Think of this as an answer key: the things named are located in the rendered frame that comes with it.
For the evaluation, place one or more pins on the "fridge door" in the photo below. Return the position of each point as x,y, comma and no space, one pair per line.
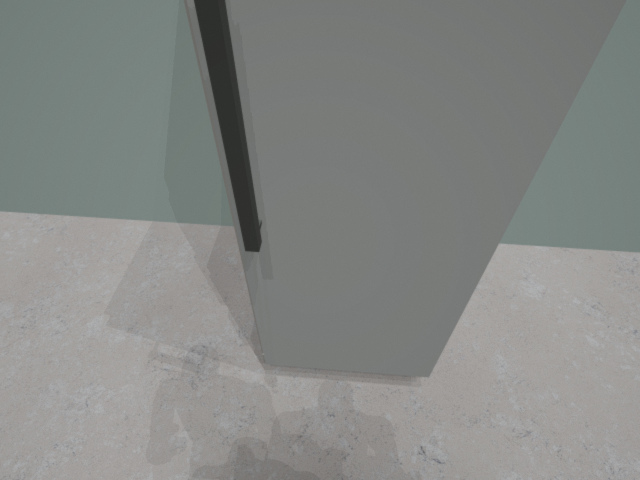
390,145

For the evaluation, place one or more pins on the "handle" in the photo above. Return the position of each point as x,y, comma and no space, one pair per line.
215,33

